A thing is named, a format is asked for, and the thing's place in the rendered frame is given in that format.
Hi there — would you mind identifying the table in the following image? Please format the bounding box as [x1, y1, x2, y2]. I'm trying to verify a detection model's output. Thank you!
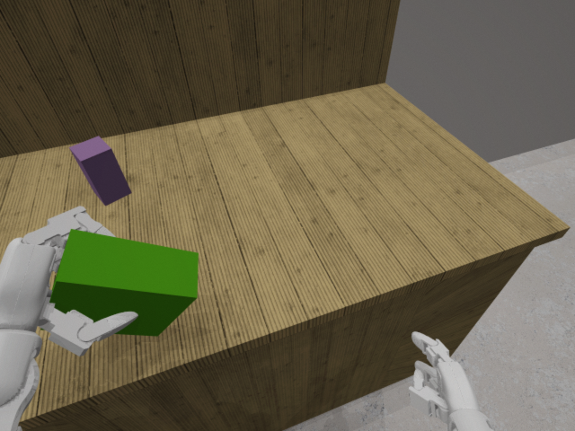
[0, 0, 570, 431]

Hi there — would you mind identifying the sponge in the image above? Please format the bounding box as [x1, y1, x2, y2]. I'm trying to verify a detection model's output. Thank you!
[41, 229, 199, 337]

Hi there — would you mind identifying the robot left hand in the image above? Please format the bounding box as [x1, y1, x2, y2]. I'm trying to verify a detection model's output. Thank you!
[0, 206, 138, 356]

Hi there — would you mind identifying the left robot forearm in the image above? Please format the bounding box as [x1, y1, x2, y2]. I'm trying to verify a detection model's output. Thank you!
[0, 329, 42, 431]

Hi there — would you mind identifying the right robot forearm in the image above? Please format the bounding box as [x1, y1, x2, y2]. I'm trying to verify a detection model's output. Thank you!
[447, 409, 495, 431]

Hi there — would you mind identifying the robot right hand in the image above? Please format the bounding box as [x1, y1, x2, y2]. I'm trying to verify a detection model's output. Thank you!
[409, 331, 481, 423]

